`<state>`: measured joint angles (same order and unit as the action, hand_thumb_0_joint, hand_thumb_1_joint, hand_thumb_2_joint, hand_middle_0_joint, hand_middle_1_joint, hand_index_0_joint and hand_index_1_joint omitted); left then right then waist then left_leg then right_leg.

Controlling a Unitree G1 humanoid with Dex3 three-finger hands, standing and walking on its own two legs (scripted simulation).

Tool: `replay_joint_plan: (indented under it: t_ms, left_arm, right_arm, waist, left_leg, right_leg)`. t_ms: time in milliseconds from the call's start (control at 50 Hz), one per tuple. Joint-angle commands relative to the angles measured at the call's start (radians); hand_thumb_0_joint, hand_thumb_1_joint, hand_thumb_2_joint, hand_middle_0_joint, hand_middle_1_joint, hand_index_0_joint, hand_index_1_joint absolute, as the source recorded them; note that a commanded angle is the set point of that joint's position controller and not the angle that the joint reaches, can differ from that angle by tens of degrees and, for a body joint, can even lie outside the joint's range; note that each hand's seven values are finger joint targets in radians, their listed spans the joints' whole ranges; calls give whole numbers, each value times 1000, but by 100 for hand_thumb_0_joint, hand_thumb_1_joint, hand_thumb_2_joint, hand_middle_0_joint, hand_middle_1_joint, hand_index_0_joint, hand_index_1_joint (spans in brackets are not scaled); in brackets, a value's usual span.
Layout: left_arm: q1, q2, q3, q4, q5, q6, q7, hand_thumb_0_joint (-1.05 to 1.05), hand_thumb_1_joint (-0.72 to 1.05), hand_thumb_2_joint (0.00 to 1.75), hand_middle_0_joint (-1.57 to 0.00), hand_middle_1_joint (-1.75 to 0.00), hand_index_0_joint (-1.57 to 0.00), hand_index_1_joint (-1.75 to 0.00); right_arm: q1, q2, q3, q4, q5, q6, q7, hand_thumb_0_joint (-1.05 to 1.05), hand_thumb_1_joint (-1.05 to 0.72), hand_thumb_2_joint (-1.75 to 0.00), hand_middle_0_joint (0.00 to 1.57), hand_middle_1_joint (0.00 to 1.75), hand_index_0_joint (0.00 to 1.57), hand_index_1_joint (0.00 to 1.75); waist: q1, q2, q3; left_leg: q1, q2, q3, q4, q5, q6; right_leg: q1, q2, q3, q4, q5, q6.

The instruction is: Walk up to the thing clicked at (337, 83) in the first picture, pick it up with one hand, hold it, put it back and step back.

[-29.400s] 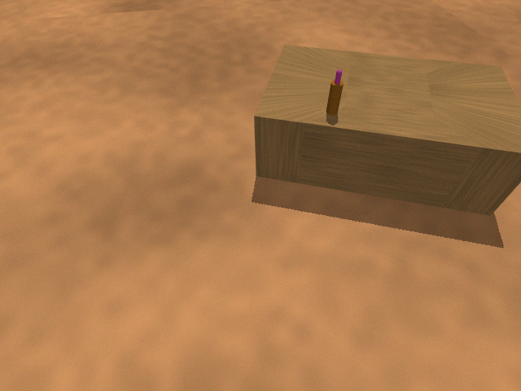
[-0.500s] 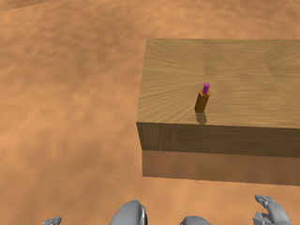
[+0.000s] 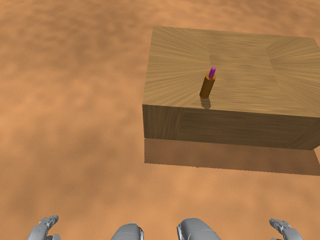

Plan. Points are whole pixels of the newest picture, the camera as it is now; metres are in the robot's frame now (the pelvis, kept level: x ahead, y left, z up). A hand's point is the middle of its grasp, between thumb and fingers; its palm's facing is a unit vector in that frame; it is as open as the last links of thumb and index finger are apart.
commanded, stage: step back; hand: right
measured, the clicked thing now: (208, 82) +0.81 -0.23 -0.27
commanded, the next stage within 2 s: stand in 1.74 s
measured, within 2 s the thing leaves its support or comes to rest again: neither
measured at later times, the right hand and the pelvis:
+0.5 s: hand out of the picture -0.07 -0.28 -0.16, palm faces -0.13 +0.90 -0.41, open 7.4 cm; pelvis -0.17 -0.02 -0.02, yaw +4 degrees
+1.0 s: hand out of the picture -0.22 -0.32 -0.15, palm faces -0.06 +0.92 -0.38, open 7.4 cm; pelvis -0.29 -0.04 +0.00, yaw +1 degrees
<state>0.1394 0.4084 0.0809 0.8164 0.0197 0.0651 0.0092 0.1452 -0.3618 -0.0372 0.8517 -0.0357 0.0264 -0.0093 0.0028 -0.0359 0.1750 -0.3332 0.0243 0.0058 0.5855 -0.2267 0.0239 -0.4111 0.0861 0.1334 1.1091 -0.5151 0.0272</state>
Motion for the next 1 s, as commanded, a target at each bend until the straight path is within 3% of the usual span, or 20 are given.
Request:
replay_joint_plan:
  t_ms: [0,80,100,120,140,160,220,340,420,440,480,500,580,660,740,780,800,820,860,980]
  left_arm:
    - [15,148,46,-71,4,-28,3,0,90,90,-20,-30,-20,-30]
    - [176,142,49,17,10,-37,-4,0,90,90,-20,-30,-20,-30]
    - [165,183,61,11,25,-42,-3,0,90,90,-20,-30,-20,-30]
    - [146,276,85,-10,32,-45,-4,0,90,90,-20,-30,-20,-30]
    - [72,367,101,-43,31,-40,-2,0,90,90,-20,-30,-20,-30]
    - [34,329,87,-63,27,-46,0,0,90,90,-20,-30,-20,-30]
    - [-84,221,63,-90,28,-49,13,0,90,90,-20,-30,-20,-30]
    - [47,213,62,-95,26,-37,30,0,90,90,-20,-30,-20,-30]
    - [-30,222,49,-119,5,-16,20,0,90,90,-20,-30,-20,-30]
    - [-21,196,34,-125,4,-12,16,0,90,90,-20,-30,-20,-30]
    - [-74,183,38,-138,-7,-12,24,0,90,90,-20,-30,-20,-30]
    - [-75,195,49,-118,7,-6,28,0,90,90,-20,-30,-20,-30]
    - [58,182,56,-39,-5,-6,14,0,90,90,-20,-30,-20,-30]
    - [58,158,42,-16,9,-35,-15,0,90,90,-20,-30,-20,-30]
    - [176,141,38,86,11,-72,-12,0,90,90,-20,-30,-20,-30]
    - [171,215,67,99,37,-88,-3,0,90,90,-20,-30,-20,-30]
    - [98,323,84,65,45,-86,2,0,90,90,-20,-30,-20,-30]
    - [6,331,81,37,42,-90,2,0,90,90,-20,-30,-20,-30]
    - [-50,223,53,34,32,-107,4,0,90,90,-20,-30,-20,-30]
    - [16,239,53,56,27,-100,-11,0,90,90,-20,-30,-20,-30]
  right_arm:
    - [30,-290,-89,-78,-1,-16,-21,0,-90,-90,20,30,20,30]
    - [-39,-302,-82,-94,12,8,-16,0,-90,-90,20,30,20,30]
    - [-30,-265,-72,-94,18,10,-13,0,-90,-90,20,30,20,30]
    - [-60,-212,-60,-124,30,4,-14,0,-90,-90,20,30,20,30]
    - [-88,-217,-69,-120,28,5,-33,0,-90,-90,20,30,20,30]
    - [-77,-244,-75,-102,24,10,-36,0,-90,-90,20,30,20,30]
    - [20,-219,-62,-61,37,-1,-32,0,-90,-90,20,30,20,30]
    - [5,-192,-49,-81,14,-15,-34,0,-90,-90,20,30,20,30]
    - [135,-201,-64,-17,11,-17,-24,0,-90,-90,20,30,20,30]
    - [145,-233,-75,-9,5,-16,-26,0,-90,-90,20,30,20,30]
    - [54,-418,-105,-49,4,-11,-13,0,-90,-90,20,30,20,30]
    - [29,-394,-106,-55,-3,-19,-14,0,-90,-90,20,30,20,30]
    - [-68,-277,-69,-63,-4,-26,-28,0,-90,-90,20,30,20,30]
    - [-15,-272,-81,-50,-12,-30,-12,0,-90,-90,20,30,20,30]
    - [-24,-297,-87,-36,-14,-4,1,0,-90,-90,20,30,20,30]
    - [2,-188,-53,-46,-3,-3,8,0,-90,-90,20,30,20,30]
    - [-81,-184,-53,-56,6,-6,-4,0,-90,-90,20,30,20,30]
    - [-93,-243,-75,-42,8,-8,-4,0,-90,-90,20,30,20,30]
    - [-18,-212,-62,7,24,-28,6,0,-90,-90,20,30,20,30]
    - [-7,-203,-58,31,6,-52,21,0,-90,-90,20,30,20,30]
  waist:
    - [-32,223,-233]
    - [32,230,-297]
    - [30,156,-274]
    - [41,-97,-228]
    - [80,-272,-173]
    - [52,-194,-126]
    - [-18,-104,-145]
    - [63,-161,-215]
    - [-9,-133,-258]
    - [-11,-77,-259]
    - [-42,278,-246]
    - [-34,203,-221]
    - [56,125,-166]
    - [-10,216,-199]
    - [28,217,-226]
    - [23,-21,-174]
    - [77,-175,-106]
    - [42,-123,9]
    - [-5,-7,-13]
    - [42,-129,-70]
  left_leg:
    - [244,245,-237,-124,346,215]
    - [96,203,-189,-52,210,134]
    - [-35,150,-173,2,82,74]
    - [-206,-32,-106,166,-151,4]
    - [-191,-109,-90,416,-395,-34]
    - [-157,-92,-186,558,-383,-40]
    - [-135,-133,-157,610,-258,-30]
    - [-169,-59,-74,277,-323,-43]
    - [78,-72,33,-116,-63,-17]
    - [144,-23,-44,-165,16,7]
    - [37,383,-534,-267,231,267]
    - [-20,403,-547,-262,234,299]
    - [-2,244,-255,-192,221,201]
    - [148,205,-251,-246,-270,174]
    - [66,186,-181,-170,-304,138]
    - [-241,47,-64,102,-321,19]
    - [-216,-31,-103,214,-335,-26]
    - [-136,4,-177,324,-290,-44]
    - [-179,-44,-160,292,-165,-37]
    - [-11,-33,-12,19,-187,-44]
  right_leg:
    - [2,-50,-57,-250,-3,6]
    - [270,-61,-144,-673,231,-48]
    - [318,-120,-36,-699,236,-73]
    - [285,-308,249,-741,245,-157]
    - [71,-491,430,-816,270,-314]
    - [-23,-500,408,-823,307,-325]
    - [56,-320,86,-678,556,-220]
    - [363,-364,92,-567,800,-249]
    - [246,-325,59,-494,635,-184]
    - [152,-290,43,-450,513,-133]
    - [-20,-37,-102,-69,-137,-40]
    - [-2,-31,18,88,-137,-41]
    - [-31,-13,42,172,10,-36]
    - [-2,-50,-45,-236,-16,-8]
    - [276,-47,-157,-776,114,-61]
    - [416,-193,167,-850,-53,-123]
    - [99,-426,429,-933,-385,-233]
    - [-105,-478,467,-956,-477,-274]
    - [98,-324,204,-849,-64,-198]
    - [141,-312,95,-800,-23,-185]
